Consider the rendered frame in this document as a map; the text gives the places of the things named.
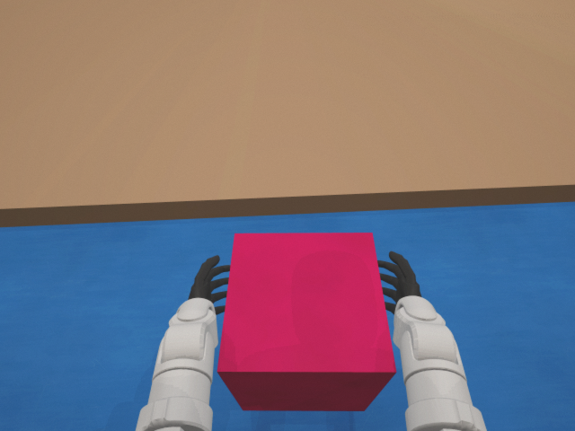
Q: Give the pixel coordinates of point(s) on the right robot forearm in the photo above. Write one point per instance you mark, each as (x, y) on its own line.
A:
(433, 373)

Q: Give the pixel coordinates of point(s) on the carton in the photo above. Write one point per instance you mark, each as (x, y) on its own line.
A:
(305, 325)

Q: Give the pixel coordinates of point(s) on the right robot hand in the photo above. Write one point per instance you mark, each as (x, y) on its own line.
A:
(405, 282)

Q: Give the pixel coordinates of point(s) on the left robot forearm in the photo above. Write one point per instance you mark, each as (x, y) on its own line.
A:
(180, 391)

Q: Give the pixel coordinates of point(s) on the left robot hand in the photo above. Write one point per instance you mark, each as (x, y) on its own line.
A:
(203, 286)

